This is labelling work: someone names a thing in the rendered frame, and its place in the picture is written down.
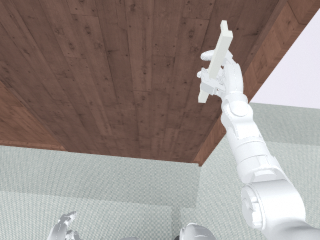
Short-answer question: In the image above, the robot left hand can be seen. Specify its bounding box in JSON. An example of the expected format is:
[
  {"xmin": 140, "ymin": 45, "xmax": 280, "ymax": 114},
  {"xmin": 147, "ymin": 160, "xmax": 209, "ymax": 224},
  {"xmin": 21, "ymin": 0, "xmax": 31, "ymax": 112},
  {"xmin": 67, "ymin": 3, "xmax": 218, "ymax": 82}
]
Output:
[{"xmin": 47, "ymin": 211, "xmax": 83, "ymax": 240}]

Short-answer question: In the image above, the wardrobe door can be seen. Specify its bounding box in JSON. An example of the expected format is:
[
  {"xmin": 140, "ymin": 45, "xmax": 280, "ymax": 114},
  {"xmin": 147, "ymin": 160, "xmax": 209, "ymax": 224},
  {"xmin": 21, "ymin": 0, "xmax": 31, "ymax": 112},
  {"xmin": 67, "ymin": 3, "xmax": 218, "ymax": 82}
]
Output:
[
  {"xmin": 0, "ymin": 0, "xmax": 288, "ymax": 163},
  {"xmin": 0, "ymin": 81, "xmax": 61, "ymax": 146}
]

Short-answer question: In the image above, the robot right thigh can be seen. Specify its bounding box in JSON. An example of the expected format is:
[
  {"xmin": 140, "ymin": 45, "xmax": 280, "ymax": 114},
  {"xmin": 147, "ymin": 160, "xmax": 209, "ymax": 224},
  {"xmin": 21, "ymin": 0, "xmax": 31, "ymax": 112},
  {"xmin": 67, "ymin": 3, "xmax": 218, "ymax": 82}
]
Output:
[{"xmin": 179, "ymin": 224, "xmax": 217, "ymax": 240}]

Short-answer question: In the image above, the robot right hand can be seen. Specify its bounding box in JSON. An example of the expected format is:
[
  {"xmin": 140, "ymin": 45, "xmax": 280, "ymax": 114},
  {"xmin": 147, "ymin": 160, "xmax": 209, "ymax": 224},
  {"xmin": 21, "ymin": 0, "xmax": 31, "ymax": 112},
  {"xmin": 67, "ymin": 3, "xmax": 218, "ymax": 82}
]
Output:
[{"xmin": 197, "ymin": 49, "xmax": 244, "ymax": 101}]

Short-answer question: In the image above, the robot right upper arm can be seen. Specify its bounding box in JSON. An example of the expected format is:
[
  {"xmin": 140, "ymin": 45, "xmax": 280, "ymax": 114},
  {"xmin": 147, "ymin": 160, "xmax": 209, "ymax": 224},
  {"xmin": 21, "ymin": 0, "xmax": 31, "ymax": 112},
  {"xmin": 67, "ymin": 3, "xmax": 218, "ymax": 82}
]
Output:
[{"xmin": 241, "ymin": 179, "xmax": 320, "ymax": 240}]

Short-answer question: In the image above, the robot right forearm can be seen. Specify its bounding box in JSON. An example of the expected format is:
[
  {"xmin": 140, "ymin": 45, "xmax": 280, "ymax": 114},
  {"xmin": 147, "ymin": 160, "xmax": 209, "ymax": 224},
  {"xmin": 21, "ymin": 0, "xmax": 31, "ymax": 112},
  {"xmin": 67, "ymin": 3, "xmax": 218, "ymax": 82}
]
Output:
[{"xmin": 220, "ymin": 93, "xmax": 306, "ymax": 220}]

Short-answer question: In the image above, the handle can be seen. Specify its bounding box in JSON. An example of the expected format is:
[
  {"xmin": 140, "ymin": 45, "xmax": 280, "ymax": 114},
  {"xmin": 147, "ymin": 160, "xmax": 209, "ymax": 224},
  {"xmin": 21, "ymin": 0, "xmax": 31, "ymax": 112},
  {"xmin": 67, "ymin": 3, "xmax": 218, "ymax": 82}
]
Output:
[{"xmin": 198, "ymin": 20, "xmax": 233, "ymax": 103}]

